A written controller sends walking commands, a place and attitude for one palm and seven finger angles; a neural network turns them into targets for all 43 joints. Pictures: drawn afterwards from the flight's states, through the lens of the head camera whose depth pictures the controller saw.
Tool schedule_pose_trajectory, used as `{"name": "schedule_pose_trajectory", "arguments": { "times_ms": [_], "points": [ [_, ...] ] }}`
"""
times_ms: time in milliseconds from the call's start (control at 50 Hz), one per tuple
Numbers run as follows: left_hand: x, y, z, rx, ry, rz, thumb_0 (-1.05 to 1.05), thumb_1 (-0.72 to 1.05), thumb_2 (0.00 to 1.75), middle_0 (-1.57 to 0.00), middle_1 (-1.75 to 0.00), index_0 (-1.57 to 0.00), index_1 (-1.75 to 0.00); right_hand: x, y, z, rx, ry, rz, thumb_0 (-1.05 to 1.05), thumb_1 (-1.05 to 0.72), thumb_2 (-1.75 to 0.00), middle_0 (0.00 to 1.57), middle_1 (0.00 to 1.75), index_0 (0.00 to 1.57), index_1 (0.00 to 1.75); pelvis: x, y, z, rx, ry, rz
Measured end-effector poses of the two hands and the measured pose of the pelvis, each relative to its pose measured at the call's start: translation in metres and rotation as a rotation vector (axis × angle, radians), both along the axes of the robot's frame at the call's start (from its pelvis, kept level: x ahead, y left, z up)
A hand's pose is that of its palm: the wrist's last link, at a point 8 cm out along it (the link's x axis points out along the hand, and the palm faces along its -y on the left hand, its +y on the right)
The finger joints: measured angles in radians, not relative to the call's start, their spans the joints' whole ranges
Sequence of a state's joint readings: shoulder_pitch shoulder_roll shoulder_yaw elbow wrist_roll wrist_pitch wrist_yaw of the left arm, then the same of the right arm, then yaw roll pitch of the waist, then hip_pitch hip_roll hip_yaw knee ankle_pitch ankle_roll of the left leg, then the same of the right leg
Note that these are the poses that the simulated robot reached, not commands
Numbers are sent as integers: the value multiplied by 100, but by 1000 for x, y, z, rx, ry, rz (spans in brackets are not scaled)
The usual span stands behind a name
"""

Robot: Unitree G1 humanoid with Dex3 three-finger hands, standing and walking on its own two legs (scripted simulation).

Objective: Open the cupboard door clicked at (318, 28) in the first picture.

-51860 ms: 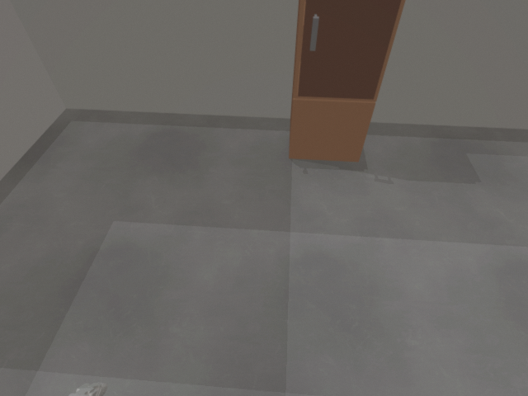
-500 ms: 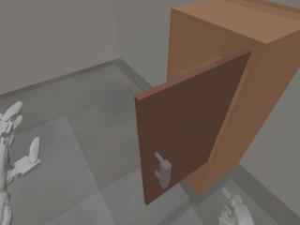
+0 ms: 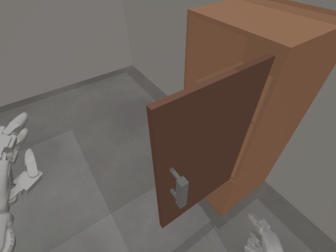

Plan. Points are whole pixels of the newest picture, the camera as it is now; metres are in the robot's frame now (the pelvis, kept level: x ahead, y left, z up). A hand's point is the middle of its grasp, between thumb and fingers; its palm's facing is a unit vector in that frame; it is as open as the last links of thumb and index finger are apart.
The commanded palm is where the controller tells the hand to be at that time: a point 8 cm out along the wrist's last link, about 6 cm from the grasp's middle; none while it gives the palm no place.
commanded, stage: step back with the hand held close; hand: left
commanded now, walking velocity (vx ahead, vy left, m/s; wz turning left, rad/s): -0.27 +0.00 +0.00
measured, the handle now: (177, 187) +0.30 +0.02 -0.04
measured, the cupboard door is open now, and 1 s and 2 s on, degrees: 91 91 91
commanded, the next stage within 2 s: stop stepping back and stand still in 1.26 s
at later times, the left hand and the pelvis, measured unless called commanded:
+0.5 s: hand (11, 206) +0.13 +0.28 +0.16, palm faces +0.47 -0.72 -0.51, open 7.4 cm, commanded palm +0.08 +0.31 +0.17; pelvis -0.07 +0.01 -0.02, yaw -1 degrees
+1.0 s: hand (7, 230) +0.10 +0.26 +0.16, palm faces +0.42 -0.76 -0.50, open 7.4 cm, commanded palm +0.03 +0.30 +0.17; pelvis -0.11 +0.00 -0.02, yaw -1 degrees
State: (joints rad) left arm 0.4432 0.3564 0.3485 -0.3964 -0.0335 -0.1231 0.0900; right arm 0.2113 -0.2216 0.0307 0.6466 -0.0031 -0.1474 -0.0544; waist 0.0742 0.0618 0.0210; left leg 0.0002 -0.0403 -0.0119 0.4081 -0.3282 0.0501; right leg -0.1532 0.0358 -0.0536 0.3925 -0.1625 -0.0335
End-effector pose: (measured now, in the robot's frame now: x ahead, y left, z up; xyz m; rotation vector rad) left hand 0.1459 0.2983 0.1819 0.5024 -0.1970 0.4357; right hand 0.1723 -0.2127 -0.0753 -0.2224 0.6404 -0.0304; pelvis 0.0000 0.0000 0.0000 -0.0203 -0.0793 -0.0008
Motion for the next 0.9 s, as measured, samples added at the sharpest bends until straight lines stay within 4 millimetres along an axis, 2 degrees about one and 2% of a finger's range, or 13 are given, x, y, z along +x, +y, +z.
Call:
{"name": "schedule_pose_trajectory", "arguments": {
  "times_ms": [80, 160, 300, 480, 580, 720, 820, 900],
  "points": [
    [3, 5, 6, 47, -31, 1, 1, 89, 90, -21, -30, -21, -30, -4, -6, 2, -12, 11, -13, 1, -91, -90, 20, 30, 20, 30, -7, -3, -1, 0, 36, 6],
    [1, 1, 0, 66, 3, -36, 1, 89, 90, -21, -30, -21, -30, -13, -17, 3, -36, 22, -52, 1, -91, -90, 20, 30, 20, 30, -15, 0, -3, 6, 64, 3],
    [-21, 0, -6, 107, 46, -84, 1, 89, 90, -21, -30, -21, -30, -42, -31, -1, -76, 57, -130, 1, -91, -90, 20, 30, 20, 30, -36, 6, -9, 18, 76, 1],
    [-55, 14, -3, 151, -36, -7, 1, 89, 90, -21, -30, -21, -30, -79, -22, -11, -82, 54, -118, 1, -91, -90, 20, 30, 20, 30, -63, 9, -20, 36, 48, -11],
    [-60, 10, -8, 125, -91, -16, 1, 89, 90, -21, -30, -21, -30, -95, -18, -19, -69, 65, -107, 1, -91, -90, 20, 30, 20, 30, -76, 8, -26, 24, 50, -4],
    [-68, 9, -6, 157, -112, -90, 1, 89, 90, -21, -30, -21, -30, -121, -16, -15, -94, 86, -126, 1, -91, -90, 20, 30, 20, 30, -89, 14, -26, 11, 62, 2],
    [-78, 21, 1, 205, -114, -47, 1, 89, 90, -22, -30, -22, -30, -127, -14, -16, -97, 99, -125, 1, -91, -90, 20, 30, 20, 30, -87, 14, -24, 3, 76, 19],
    [-81, 20, -2, 174, -103, -34, 1, 89, 90, -21, -30, -21, -30, -122, -14, -16, -90, 98, -88, 1, -90, -90, 20, 30, 20, 30, -97, 10, -22, 17, 73, 6]
  ]
}}
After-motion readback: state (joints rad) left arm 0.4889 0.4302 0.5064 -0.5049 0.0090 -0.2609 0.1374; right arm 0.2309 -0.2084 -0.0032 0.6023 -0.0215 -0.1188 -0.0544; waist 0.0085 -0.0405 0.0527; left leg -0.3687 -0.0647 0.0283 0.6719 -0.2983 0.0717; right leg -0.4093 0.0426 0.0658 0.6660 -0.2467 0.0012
